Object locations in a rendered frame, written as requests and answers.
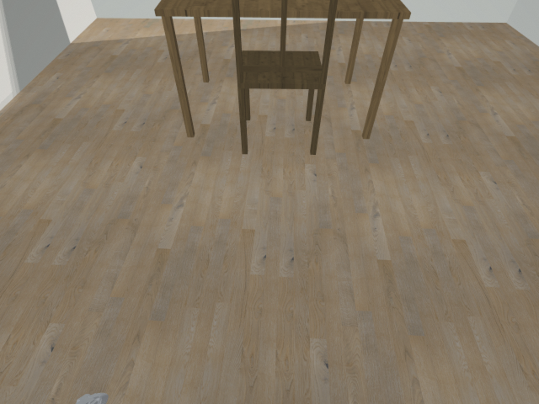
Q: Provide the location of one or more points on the chair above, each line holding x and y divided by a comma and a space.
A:
272, 69

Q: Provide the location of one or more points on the table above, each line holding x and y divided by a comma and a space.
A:
313, 9

